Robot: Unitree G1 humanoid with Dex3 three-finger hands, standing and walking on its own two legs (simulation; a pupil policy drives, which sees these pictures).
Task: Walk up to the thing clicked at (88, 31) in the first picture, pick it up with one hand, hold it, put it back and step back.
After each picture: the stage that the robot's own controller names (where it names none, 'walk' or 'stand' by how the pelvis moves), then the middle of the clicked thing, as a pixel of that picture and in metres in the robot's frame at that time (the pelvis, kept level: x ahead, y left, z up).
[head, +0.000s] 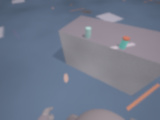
stand; (88, 32) +0.93 +0.06 +0.00
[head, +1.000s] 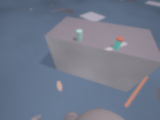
walk; (79, 35) +0.83 +0.13 +0.02
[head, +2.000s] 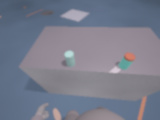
stand; (70, 59) +0.45 +0.16 +0.03
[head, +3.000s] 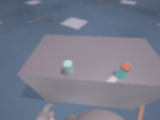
stand; (68, 68) +0.40 +0.18 +0.01
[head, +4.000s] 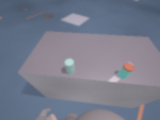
stand; (70, 66) +0.40 +0.17 +0.01
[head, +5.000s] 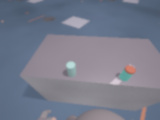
stand; (71, 69) +0.39 +0.16 +0.00
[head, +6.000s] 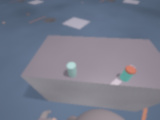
stand; (72, 69) +0.39 +0.16 +0.00
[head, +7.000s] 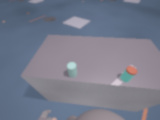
stand; (72, 70) +0.38 +0.16 +0.00
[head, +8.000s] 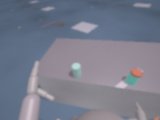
rise first; (76, 70) +0.39 +0.15 +0.00
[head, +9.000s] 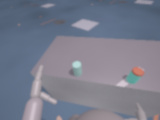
go down; (77, 69) +0.40 +0.15 +0.01
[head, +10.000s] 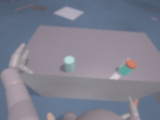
go down; (69, 64) +0.40 +0.14 +0.02
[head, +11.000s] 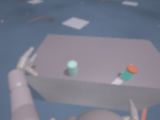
approach; (72, 68) +0.40 +0.14 +0.01
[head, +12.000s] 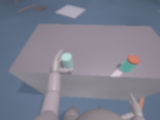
close; (67, 62) +0.40 +0.16 +0.06
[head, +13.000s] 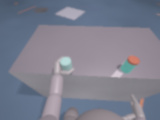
lift; (67, 66) +0.37 +0.16 +0.06
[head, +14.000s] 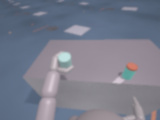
lift; (65, 63) +0.32 +0.16 +0.19
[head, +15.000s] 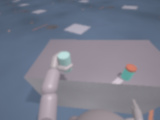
lift; (65, 62) +0.33 +0.17 +0.17
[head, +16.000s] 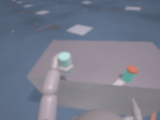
hold; (66, 63) +0.32 +0.17 +0.18
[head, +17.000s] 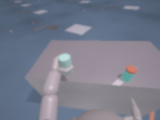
hold; (66, 64) +0.33 +0.16 +0.16
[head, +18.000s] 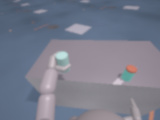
crouch; (63, 62) +0.33 +0.18 +0.18
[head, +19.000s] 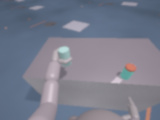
lower; (65, 56) +0.40 +0.18 +0.15
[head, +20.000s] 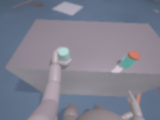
lower; (64, 57) +0.43 +0.17 +0.07
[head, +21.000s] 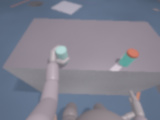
lower; (62, 55) +0.44 +0.18 +0.08
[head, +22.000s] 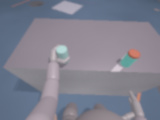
lower; (63, 55) +0.44 +0.18 +0.08
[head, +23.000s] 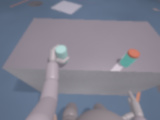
rest; (62, 55) +0.44 +0.18 +0.08
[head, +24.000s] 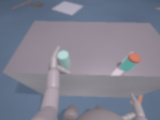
withdraw; (64, 60) +0.41 +0.17 +0.07
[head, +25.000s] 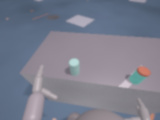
sink last; (74, 67) +0.38 +0.15 +0.05
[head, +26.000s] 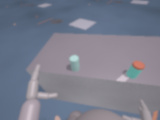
stand; (74, 63) +0.42 +0.16 +0.05
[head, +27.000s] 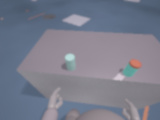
stand; (70, 62) +0.41 +0.16 +0.06
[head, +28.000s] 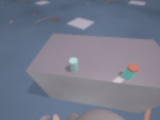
stand; (73, 65) +0.43 +0.16 +0.01
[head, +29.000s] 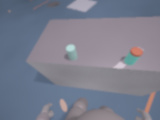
walk; (72, 53) +0.48 +0.18 +0.02
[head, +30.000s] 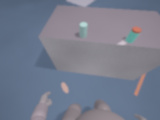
walk; (83, 30) +0.72 +0.10 +0.03
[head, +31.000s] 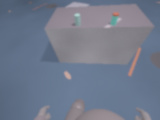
walk; (77, 20) +1.01 +0.23 +0.03
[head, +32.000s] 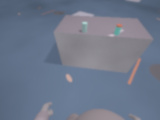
stand; (84, 27) +1.06 +0.13 +0.01
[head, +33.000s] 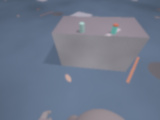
stand; (81, 27) +1.07 +0.15 +0.00
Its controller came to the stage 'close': yes
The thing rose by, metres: 0.19
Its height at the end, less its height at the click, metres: +0.00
